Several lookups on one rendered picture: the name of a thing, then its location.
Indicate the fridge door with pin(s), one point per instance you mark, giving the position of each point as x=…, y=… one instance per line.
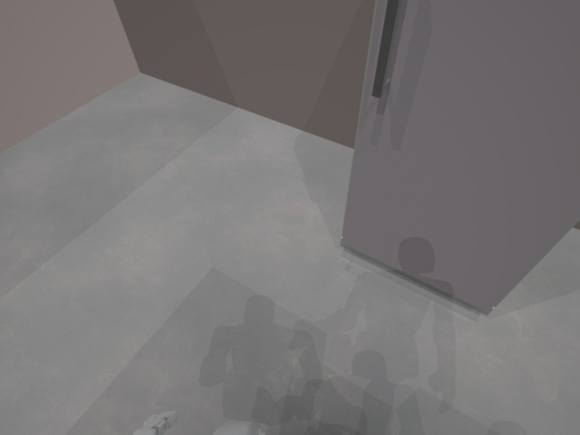
x=467, y=170

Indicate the handle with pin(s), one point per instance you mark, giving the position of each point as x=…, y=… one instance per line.
x=385, y=54

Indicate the robot left hand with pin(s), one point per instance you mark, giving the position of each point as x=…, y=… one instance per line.
x=158, y=424

